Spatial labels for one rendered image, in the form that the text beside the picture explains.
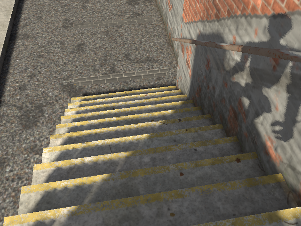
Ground stairs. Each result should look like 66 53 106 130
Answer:
3 86 301 226

